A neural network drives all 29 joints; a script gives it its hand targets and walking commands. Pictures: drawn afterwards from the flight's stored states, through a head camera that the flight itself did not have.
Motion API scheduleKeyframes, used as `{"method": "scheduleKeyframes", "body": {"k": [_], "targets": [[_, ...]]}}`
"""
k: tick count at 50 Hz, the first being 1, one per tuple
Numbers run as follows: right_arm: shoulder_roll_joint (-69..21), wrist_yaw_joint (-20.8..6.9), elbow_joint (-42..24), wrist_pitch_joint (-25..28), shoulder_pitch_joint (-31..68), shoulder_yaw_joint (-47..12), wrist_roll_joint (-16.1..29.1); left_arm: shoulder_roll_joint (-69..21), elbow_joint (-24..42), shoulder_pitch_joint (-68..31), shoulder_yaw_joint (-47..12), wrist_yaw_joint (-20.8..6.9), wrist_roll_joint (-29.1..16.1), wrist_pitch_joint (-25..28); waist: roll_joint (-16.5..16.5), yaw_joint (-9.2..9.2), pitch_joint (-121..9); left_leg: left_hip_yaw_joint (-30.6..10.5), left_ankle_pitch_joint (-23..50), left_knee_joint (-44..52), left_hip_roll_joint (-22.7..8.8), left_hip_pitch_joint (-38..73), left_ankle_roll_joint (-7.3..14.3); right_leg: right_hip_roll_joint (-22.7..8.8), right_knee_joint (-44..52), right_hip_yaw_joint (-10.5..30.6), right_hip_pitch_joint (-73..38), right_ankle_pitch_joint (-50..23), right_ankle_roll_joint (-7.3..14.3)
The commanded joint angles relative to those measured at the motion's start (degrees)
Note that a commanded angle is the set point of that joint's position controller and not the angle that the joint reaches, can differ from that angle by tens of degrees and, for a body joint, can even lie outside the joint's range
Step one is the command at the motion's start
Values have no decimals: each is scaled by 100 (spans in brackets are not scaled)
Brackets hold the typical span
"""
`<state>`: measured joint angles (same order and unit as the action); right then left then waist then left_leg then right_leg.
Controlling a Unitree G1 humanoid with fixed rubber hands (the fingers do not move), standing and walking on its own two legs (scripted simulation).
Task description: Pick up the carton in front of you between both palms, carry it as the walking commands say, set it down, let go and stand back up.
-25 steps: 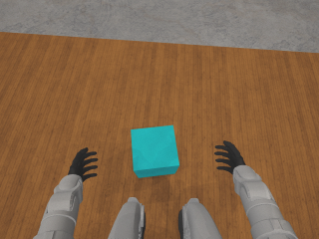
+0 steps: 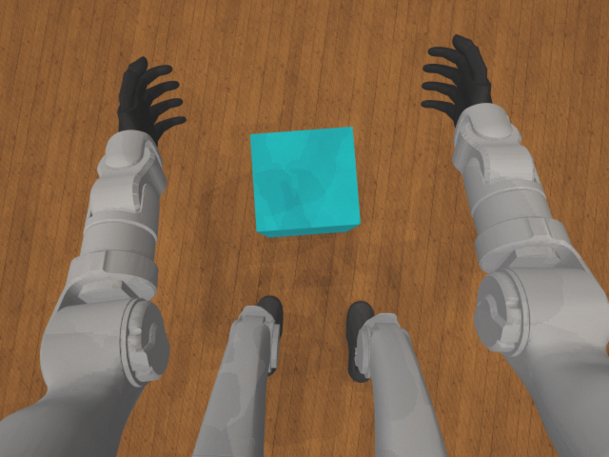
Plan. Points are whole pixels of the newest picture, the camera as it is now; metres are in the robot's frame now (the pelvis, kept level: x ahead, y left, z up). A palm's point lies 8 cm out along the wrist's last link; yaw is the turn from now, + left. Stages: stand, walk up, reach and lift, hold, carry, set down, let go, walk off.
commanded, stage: reach and lift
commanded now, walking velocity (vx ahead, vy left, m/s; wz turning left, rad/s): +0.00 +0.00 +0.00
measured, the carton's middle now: (305, 189) +0.49 +0.04 -0.52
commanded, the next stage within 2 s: none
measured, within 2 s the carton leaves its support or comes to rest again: leaves its support in 1.74 s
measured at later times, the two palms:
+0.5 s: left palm (196, 175) +0.47 +0.23 -0.30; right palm (414, 162) +0.51 -0.15 -0.31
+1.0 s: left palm (223, 188) +0.48 +0.22 -0.46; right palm (390, 179) +0.51 -0.15 -0.46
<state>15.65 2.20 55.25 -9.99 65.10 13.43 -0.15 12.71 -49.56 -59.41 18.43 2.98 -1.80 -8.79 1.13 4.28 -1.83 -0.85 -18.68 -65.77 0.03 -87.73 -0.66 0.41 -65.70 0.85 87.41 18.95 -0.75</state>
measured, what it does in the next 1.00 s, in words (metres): lowers itself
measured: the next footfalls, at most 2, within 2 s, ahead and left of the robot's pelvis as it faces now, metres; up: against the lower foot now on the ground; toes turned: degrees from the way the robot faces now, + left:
none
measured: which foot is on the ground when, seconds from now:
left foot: down 0.00-1.00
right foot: down 0.00-1.00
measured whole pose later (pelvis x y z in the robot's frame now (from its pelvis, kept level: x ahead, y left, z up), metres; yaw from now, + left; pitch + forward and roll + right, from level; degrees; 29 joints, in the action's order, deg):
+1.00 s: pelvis -0.03 +0.00 -0.27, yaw +1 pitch +38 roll +1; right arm 21.7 6.9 65.2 -2.2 82.6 0.8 12.3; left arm 19.4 -64.5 -78.8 8.5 6.4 -13.6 -0.6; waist -0.2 3.3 20.3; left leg -0.8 -31.3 -124.1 1.4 -130.8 -1.7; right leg 2.8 -125.0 2.8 130.5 32.5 -2.7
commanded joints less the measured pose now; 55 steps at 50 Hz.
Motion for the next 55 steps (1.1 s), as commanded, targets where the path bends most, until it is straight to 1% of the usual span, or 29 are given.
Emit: {"method": "scheduleKeyframes", "body": {"k": [1,4,6,11,15,19,23,28,30,35,38,41,43,45,47,52,55], "targets": [[560,-36,-489,271,1265,168,-153,596,533,-1054,205,-49,131,281,147,115,-5909,358,1784,543,355,2863,-232,415,441,-185,-3051,-1412,-74],[391,-86,-475,437,1096,301,-321,472,510,-900,371,-145,282,460,166,104,-5781,317,2247,403,344,2491,-227,393,291,-121,-2739,-1902,-69],[265,-105,-468,536,977,376,-413,381,475,-799,472,-196,370,568,168,96,-5625,283,2445,233,330,2162,-236,373,115,-89,-2391,-2099,-80],[59,-47,-420,677,676,395,-484,241,319,-529,595,-237,466,730,167,66,-5451,233,2549,-475,318,1240,-278,345,-609,-52,-1388,-2145,-121],[90,73,-445,748,600,244,-353,315,233,-486,492,-187,332,814,184,48,-5552,223,2458,-1244,327,551,-313,342,-1395,-21,-690,-2048,-151],[332,229,-785,778,909,-68,-24,598,415,-713,196,-62,-31,849,283,63,-6208,274,2414,-2056,356,274,-358,372,-2254,-86,-580,-2025,-204],[570,368,-1044,692,1297,-455,403,930,581,-1086,-132,71,-435,778,373,90,-6736,388,2006,-2734,356,58,-383,386,-2979,-217,-642,-1715,-244],[796,460,-884,542,1967,-771,801,1187,417,-1764,-399,189,-797,640,350,139,-6402,517,933,-3336,259,-467,-386,324,-3556,-273,-328,-687,-190],[899,486,-794,508,2261,-826,904,1277,332,-2085,-483,227,-889,597,304,136,-6310,528,627,-3530,211,-517,-369,291,-3747,-289,-176,-342,-174],[1071,503,-85,483,2819,-906,1035,1360,-262,-2721,-615,293,-975,551,185,113,-5575,487,-89,-3940,101,-872,-327,195,-4135,-251,393,401,-111],[1124,469,364,568,3032,-932,1061,1368,-669,-2970,-683,294,-971,624,148,92,-5106,436,-220,-4192,45,-1098,-303,153,-4376,-187,698,525,-94],[1186,436,663,693,3197,-998,1107,1418,-980,-3141,-746,287,-979,739,138,102,-4798,374,-110,-4447,9,-1208,-274,124,-4627,-113,903,415,-92],[1242,430,682,780,3327,-1060,1168,1472,-1037,-3262,-797,301,-1019,819,139,115,-4860,336,106,-4608,8,-1122,-262,121,-4799,-96,911,226,-102],[1306,442,586,854,3464,-1153,1224,1529,-907,-3434,-785,337,-1075,887,204,183,-4988,335,304,-4725,31,-1152,-257,113,-4946,-86,802,76,-100],[1238,472,430,896,3496,-1195,1214,1578,-867,-3433,-860,344,-1166,942,364,131,-5047,292,522,-4848,44,-1037,-215,139,-5072,-151,836,-138,-135],[1102,502,138,971,3136,-1301,1346,1449,-859,-3104,-1063,388,-1261,1021,261,134,-5422,294,1227,-5050,128,-574,-229,214,-5269,-212,732,-699,-170],[1024,524,100,950,2900,-1345,1378,1340,-854,-2867,-1093,419,-1280,1003,254,151,-5512,316,1268,-5041,173,-469,-219,249,-5268,-257,718,-694,-172]]}}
